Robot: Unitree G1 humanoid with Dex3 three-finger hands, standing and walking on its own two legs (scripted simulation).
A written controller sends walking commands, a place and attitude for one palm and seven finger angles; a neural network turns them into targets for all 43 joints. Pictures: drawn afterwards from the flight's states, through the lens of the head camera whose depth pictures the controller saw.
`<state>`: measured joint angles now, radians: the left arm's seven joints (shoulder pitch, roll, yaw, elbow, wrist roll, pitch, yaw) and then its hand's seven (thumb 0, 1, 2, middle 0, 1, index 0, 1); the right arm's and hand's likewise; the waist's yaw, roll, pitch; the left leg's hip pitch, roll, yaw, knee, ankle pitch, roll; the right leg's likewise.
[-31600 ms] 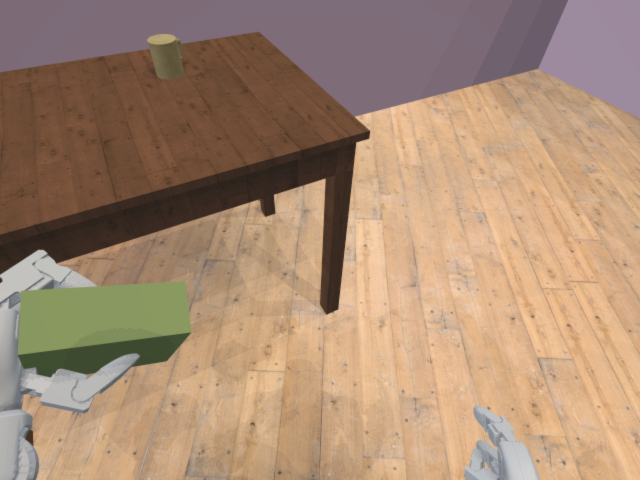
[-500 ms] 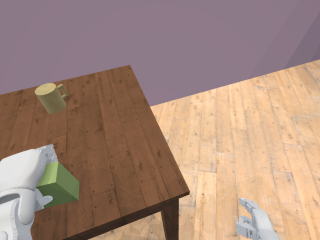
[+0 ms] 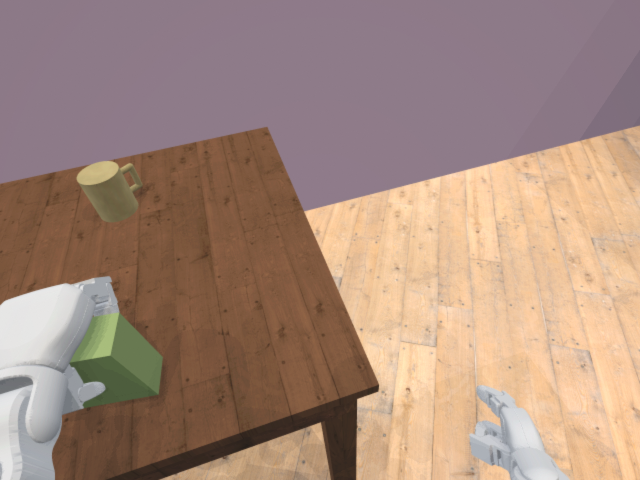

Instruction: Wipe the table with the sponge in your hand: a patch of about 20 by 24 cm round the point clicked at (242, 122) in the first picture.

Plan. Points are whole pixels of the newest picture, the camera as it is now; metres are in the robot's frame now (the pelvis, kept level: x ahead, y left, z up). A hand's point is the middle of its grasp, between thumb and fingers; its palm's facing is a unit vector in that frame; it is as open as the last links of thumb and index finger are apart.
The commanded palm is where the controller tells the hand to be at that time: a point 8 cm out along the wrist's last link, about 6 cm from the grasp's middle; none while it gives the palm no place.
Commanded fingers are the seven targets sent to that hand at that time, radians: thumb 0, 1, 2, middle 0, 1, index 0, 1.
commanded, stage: lift the sponge slowly off the table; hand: left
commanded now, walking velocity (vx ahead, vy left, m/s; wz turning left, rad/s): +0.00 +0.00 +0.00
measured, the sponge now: (97, 371) +0.19 +0.31 +0.06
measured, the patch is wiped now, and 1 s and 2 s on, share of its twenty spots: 1.00 1.00 1.00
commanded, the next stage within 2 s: bring the sponge back beside the body in 1.38 s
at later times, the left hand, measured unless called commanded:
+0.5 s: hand (46, 336) +0.18 +0.31 +0.15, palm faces +0.11 -0.04 -0.99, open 9.1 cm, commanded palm +0.15 +0.31 +0.22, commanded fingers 0.00 0.10 1.30 -1.20 -1.60 -1.20 -1.60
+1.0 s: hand (39, 318) +0.19 +0.31 +0.18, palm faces +0.15 -0.05 -0.99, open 9.1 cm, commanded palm +0.14 +0.31 +0.25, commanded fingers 0.00 0.10 1.30 -1.20 -1.60 -1.20 -1.60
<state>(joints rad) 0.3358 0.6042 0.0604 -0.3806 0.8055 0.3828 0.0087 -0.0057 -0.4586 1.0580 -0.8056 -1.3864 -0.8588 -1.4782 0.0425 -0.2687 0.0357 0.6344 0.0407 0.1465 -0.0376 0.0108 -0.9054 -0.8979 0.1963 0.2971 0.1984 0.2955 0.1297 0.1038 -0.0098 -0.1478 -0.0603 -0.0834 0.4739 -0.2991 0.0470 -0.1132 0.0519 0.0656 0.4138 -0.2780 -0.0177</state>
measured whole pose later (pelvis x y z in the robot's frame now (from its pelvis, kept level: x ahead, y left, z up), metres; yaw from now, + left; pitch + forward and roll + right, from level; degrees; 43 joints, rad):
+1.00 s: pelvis -0.04 +0.00 +0.00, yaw +0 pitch -3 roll -1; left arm 0.11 0.68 0.08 -0.38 0.75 0.47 -0.12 -0.01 -0.46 1.06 -0.81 -1.39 -0.86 -1.48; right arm 0.00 -0.28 0.06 0.65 0.05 0.11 -0.08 0.01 -0.90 -0.90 0.20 0.30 0.20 0.30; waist 0.15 0.12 0.01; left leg -0.17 -0.06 -0.08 0.45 -0.23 0.04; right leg -0.14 0.05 0.06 0.42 -0.23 -0.02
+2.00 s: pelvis -0.03 -0.01 +0.00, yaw +0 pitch -3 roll -1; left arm 0.22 0.69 0.08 -0.55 0.74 0.51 -0.11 -0.01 -0.46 1.06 -0.81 -1.39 -0.86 -1.47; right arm 0.00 -0.29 0.06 0.62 0.05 0.13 -0.07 0.01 -0.90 -0.90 0.20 0.30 0.20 0.30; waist 0.16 0.12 0.00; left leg -0.16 -0.05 -0.08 0.47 -0.25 0.03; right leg -0.14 0.06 0.07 0.44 -0.25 -0.03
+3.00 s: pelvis -0.03 -0.01 +0.00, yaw -1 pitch -4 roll +0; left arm 0.30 0.57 0.03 -0.53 0.75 0.55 -0.06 -0.01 -0.46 1.06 -0.81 -1.39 -0.86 -1.48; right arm 0.00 -0.28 0.06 0.62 0.05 0.13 -0.05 0.01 -0.90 -0.90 0.20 0.30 0.20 0.30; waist 0.14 0.12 -0.01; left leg -0.13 -0.04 -0.07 0.45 -0.26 0.02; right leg -0.12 0.07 0.08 0.44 -0.25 -0.03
